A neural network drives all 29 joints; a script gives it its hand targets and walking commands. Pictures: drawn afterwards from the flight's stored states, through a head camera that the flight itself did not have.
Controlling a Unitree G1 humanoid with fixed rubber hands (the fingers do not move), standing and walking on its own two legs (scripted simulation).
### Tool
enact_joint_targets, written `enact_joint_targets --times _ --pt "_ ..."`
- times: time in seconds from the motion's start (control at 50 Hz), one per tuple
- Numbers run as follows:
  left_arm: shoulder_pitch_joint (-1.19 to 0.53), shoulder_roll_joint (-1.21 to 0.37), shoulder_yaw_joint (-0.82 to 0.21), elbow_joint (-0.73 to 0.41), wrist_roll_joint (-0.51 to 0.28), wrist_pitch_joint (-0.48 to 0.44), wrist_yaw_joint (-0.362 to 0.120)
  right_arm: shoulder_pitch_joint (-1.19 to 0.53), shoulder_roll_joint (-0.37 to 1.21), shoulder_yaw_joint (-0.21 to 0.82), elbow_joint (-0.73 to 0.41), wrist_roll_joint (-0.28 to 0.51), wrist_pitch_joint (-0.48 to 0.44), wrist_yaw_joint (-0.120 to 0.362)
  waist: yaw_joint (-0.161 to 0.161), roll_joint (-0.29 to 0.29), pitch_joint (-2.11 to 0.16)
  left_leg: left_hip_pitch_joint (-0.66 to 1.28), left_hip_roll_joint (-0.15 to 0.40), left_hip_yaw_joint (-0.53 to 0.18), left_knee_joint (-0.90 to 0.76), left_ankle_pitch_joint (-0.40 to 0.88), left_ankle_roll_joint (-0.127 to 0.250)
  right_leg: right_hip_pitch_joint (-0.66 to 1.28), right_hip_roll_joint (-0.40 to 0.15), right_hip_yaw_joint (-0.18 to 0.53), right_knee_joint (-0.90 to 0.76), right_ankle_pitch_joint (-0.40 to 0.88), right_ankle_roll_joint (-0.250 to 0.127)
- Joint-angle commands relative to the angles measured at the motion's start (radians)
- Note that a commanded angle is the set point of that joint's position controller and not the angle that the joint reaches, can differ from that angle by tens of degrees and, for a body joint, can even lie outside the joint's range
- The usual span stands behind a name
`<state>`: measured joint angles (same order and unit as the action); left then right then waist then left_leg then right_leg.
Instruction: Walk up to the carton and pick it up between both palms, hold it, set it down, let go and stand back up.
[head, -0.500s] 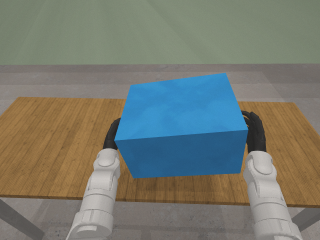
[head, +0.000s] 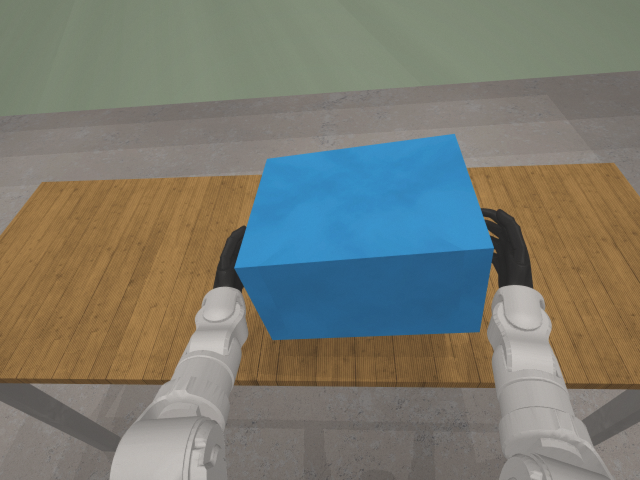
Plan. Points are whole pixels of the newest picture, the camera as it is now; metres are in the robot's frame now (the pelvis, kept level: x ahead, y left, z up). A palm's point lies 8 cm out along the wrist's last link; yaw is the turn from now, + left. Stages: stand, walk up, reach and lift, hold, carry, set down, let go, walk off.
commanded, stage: set down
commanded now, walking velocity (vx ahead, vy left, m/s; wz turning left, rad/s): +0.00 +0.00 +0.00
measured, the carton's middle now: (363, 237) +0.44 -0.07 +0.05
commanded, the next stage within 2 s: none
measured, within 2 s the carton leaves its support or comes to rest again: rests again in 1.14 s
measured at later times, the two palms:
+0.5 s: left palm (227, 285) +0.42 +0.13 +0.01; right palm (484, 284) +0.36 -0.23 +0.03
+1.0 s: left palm (247, 293) +0.42 +0.11 -0.01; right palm (502, 315) +0.33 -0.25 -0.02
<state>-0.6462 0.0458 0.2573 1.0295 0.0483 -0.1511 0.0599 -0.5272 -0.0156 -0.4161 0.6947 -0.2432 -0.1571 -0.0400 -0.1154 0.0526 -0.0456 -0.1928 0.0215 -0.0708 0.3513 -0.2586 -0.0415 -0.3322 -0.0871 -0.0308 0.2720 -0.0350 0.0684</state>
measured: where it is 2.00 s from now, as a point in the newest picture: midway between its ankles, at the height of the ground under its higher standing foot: outside the picture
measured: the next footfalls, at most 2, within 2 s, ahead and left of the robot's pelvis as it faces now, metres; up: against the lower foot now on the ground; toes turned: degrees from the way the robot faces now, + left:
none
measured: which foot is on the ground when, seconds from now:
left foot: down 0.00-1.00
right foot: down 0.00-1.00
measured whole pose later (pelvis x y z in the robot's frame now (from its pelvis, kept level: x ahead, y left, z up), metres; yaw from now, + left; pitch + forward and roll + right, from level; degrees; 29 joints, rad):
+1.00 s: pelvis +0.00 +0.01 -0.02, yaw +0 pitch +21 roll -1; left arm -0.73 0.13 -0.04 1.34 -0.22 -0.46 0.12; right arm -0.50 -0.13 -0.20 0.87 -0.03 -0.27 -0.08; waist -0.15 0.13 -0.21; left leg -0.61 0.02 -0.09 0.58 -0.34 -0.04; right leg -0.71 -0.08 -0.03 0.42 -0.07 0.08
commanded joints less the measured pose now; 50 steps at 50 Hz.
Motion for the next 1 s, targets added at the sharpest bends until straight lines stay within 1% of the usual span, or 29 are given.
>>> enact_joint_targets --times 0.0,0.12,0.16,0.22,0.24,0.3,0.32,0.34,0.36,0.4,0.42,0.46,0.5,0.56,0.58,0.6,0.62,0.66,0.68,0.7,0.74,0.76,0.82,0.86,0.88,0.9,0.92,0.96,0.98 --pt "-0.812 -0.554 -0.343 -0.225 0.026 -0.178 -0.191 -0.562 0.535 0.462 -0.035 -0.038 -0.053 0.182 -0.034 -0.076 -0.682 -0.214 -0.083 0.119 -0.064 0.282 -0.041 0.649 0.095 -0.035 0.129 0.394 -0.014" --pt "-0.793 -0.573 -0.392 -0.258 0.003 -0.24 -0.17 -0.575 0.575 0.57 -0.053 0.036 -0.081 0.182 -0.011 -0.084 -0.774 -0.21 -0.085 0.09 0.0 0.472 -0.054 0.643 0.117 -0.017 0.168 0.532 -0.008" --pt "-0.785 -0.581 -0.43 -0.243 -0.031 -0.258 -0.162 -0.59 0.585 0.607 -0.114 0.075 -0.085 0.175 -0.008 -0.051 -0.817 -0.234 -0.082 0.082 0.032 0.525 -0.062 0.665 0.112 -0.003 0.186 0.599 -0.015" --pt "-0.812 -0.584 -0.471 -0.244 -0.051 -0.27 -0.154 -0.591 0.579 0.634 -0.099 0.096 -0.074 0.161 -0.032 -0.049 -0.79 -0.268 -0.091 0.071 0.041 0.499 -0.064 0.617 0.115 0.008 0.192 0.587 -0.008" --pt "-0.799 -0.579 -0.473 -0.244 -0.053 -0.279 -0.152 -0.581 0.584 0.65 -0.121 0.096 -0.073 0.159 -0.032 -0.079 -0.815 -0.284 -0.095 0.066 0.046 0.499 -0.06 0.62 0.11 0.014 0.196 0.619 -0.007" --pt "-0.768 -0.618 -0.503 -0.238 -0.066 -0.298 -0.141 -0.566 0.601 0.661 -0.138 0.112 -0.081 0.156 -0.021 -0.08 -0.811 -0.391 -0.095 0.061 0.048 0.466 -0.069 0.658 0.113 0.028 0.212 0.666 -0.026" --pt "-0.791 -0.619 -0.506 -0.221 -0.068 -0.297 -0.141 -0.561 0.569 0.644 -0.114 0.102 -0.078 0.153 -0.06 -0.075 -0.807 -0.362 -0.095 0.053 0.047 0.468 -0.067 0.628 0.114 0.012 0.209 0.618 -0.022" --pt "-0.749 -0.614 -0.5 -0.194 -0.054 -0.292 -0.144 -0.544 0.563 0.647 -0.099 0.111 -0.074 0.153 -0.049 -0.051 -0.804 -0.275 -0.089 0.045 0.06 0.509 -0.064 0.56 0.123 -0.003 0.193 0.544 -0.01" --pt "-0.803 -0.609 -0.527 -0.231 -0.08 -0.296 -0.147 -0.552 0.534 0.631 -0.086 0.111 -0.071 0.152 -0.062 -0.019 -0.818 -0.174 -0.076 0.03 0.09 0.59 -0.069 0.459 0.137 -0.013 0.178 0.481 -0.012" --pt "-0.774 -0.644 -0.558 -0.226 -0.075 -0.296 -0.142 -0.569 0.529 0.639 -0.087 0.119 -0.087 0.155 -0.05 0.032 -0.86 -0.047 -0.053 0.028 0.14 0.74 -0.101 0.332 0.163 -0.016 0.152 0.433 -0.031" --pt "-0.764 -0.679 -0.572 -0.226 -0.088 -0.297 -0.137 -0.571 0.522 0.628 -0.069 0.133 -0.095 0.16 -0.078 0.035 -0.852 -0.025 -0.047 0.011 0.152 0.798 -0.111 0.317 0.164 -0.031 0.148 0.429 -0.035" --pt "-0.744 -0.674 -0.599 -0.197 -0.108 -0.308 -0.126 -0.551 0.492 0.604 -0.028 0.138 -0.107 0.158 -0.078 0.076 -0.8 -0.065 -0.032 0.01 0.171 0.82 -0.131 0.254 0.168 -0.019 0.137 0.4 -0.056" --pt "-0.749 -0.65 -0.595 -0.163 -0.103 -0.293 -0.123 -0.573 0.462 0.597 0.005 0.161 -0.108 0.162 -0.089 0.097 -0.762 -0.061 -0.034 0.003 0.186 0.828 -0.122 0.197 0.163 -0.031 0.148 0.343 -0.05" --pt "-0.813 -0.648 -0.627 -0.237 -0.136 -0.329 -0.109 -0.587 0.448 0.565 0.03 0.137 -0.142 0.168 -0.098 0.074 -0.821 -0.054 -0.028 -0.003 0.192 0.897 -0.141 0.184 0.177 -0.034 0.15 0.365 -0.056" --pt "-0.845 -0.618 -0.616 -0.185 -0.153 -0.333 -0.112 -0.612 0.455 0.567 0.036 0.145 -0.141 0.162 -0.09 0.083 -0.81 -0.111 -0.04 0.003 0.204 0.826 -0.135 0.19 0.168 -0.023 0.156 0.351 -0.064" --pt "-0.803 -0.645 -0.631 -0.211 -0.154 -0.346 -0.114 -0.621 0.477 0.571 0.008 0.148 -0.159 0.16 -0.102 0.059 -0.848 -0.117 -0.035 0.008 0.21 0.881 -0.131 0.223 0.161 -0.026 0.172 0.406 -0.05" --pt "-0.832 -0.587 -0.606 -0.133 -0.141 -0.347 -0.117 -0.605 0.481 0.576 0.026 0.145 -0.147 0.157 -0.091 0.048 -0.821 -0.246 -0.051 0.032 0.19 0.756 -0.128 0.274 0.15 0.004 0.176 0.414 -0.062" --pt "-0.816 -0.557 -0.572 -0.105 -0.115 -0.354 -0.121 -0.627 0.478 0.573 -0.005 0.128 -0.152 0.153 -0.091 0.023 -0.835 -0.381 -0.079 0.04 0.155 0.617 -0.102 0.393 0.132 0.014 0.206 0.494 -0.045" --pt "-0.828 -0.561 -0.57 -0.124 -0.128 -0.364 -0.125 -0.612 0.476 0.584 0.006 0.13 -0.154 0.151 -0.096 0.014 -0.849 -0.359 -0.083 0.031 0.151 0.607 -0.086 0.392 0.132 0.0 0.224 0.488 -0.029" --pt "-0.776 -0.587 -0.58 -0.147 -0.125 -0.37 -0.12 -0.596 0.475 0.597 -0.034 0.147 -0.168 0.147 -0.1 0.049 -0.894 -0.328 -0.077 0.033 0.171 0.675 -0.096 0.383 0.134 -0.002 0.232 0.528 -0.028" --pt "-0.803 -0.587 -0.594 -0.148 -0.132 -0.389 -0.116 -0.595 0.471 0.599 -0.026 0.133 -0.181 0.154 -0.114 0.053 -0.953 -0.264 -0.067 0.019 0.183 0.725 -0.095 0.307 0.144 -0.02 0.227 0.503 -0.03" --pt "-0.792 -0.555 -0.58 -0.161 -0.131 -0.394 -0.114 -0.591 0.45 0.615 -0.028 0.146 -0.189 0.155 -0.096 0.057 -0.995 -0.209 -0.059 0.015 0.202 0.79 -0.095 0.289 0.149 -0.019 0.232 0.506 -0.026" --pt "-0.761 -0.546 -0.566 -0.045 -0.135 -0.405 -0.119 -0.555 0.466 0.593 -0.014 0.12 -0.18 0.151 -0.102 0.029 -0.971 -0.399 -0.078 0.027 0.183 0.573 -0.086 0.342 0.134 -0.005 0.239 0.532 -0.045" --pt "-0.751 -0.495 -0.531 -0.017 -0.138 -0.399 -0.128 -0.541 0.441 0.597 -0.041 0.133 -0.163 0.141 -0.09 0.031 -0.935 -0.424 -0.091 0.036 0.171 0.477 -0.054 0.363 0.119 -0.001 0.262 0.489 -0.03" --pt "-0.755 -0.427 -0.544 -0.059 -0.152 -0.411 -0.116 -0.527 0.352 0.579 -0.061 0.14 -0.173 0.131 -0.104 0.04 -1.008 -0.341 -0.084 0.025 0.188 0.537 -0.057 0.328 0.128 -0.015 0.271 0.527 -0.025" --pt "-0.736 -0.353 -0.502 -0.046 -0.155 -0.411 -0.108 -0.541 0.284 0.573 -0.062 0.163 -0.177 0.123 -0.072 0.035 -1.008 -0.314 -0.072 0.023 0.197 0.573 -0.055 0.304 0.13 -0.007 0.278 0.498 -0.021" --pt "-0.796 -0.32 -0.501 -0.031 -0.169 -0.409 -0.103 -0.556 0.257 0.535 -0.033 0.139 -0.178 0.117 -0.097 0.006 -1.012 -0.314 -0.079 0.029 0.195 0.537 -0.061 0.266 0.142 -0.015 0.269 0.45 -0.013" --pt "-0.787 -0.155 -0.448 0.014 -0.177 -0.396 -0.091 -0.566 0.107 0.462 -0.045 0.154 -0.177 0.09 -0.092 0.006 -1.012 -0.343 -0.078 0.042 0.199 0.498 -0.056 0.263 0.134 -0.009 0.275 0.435 -0.015" --pt "-0.749 0.004 -0.433 -0.011 -0.228 -0.391 -0.069 -0.509 -0.076 0.429 -0.036 0.192 -0.182 0.067 -0.097 0.007 -1.008 -0.349 -0.085 0.047 0.199 0.464 -0.053 0.279 0.14 -0.012 0.287 0.456 -0.014"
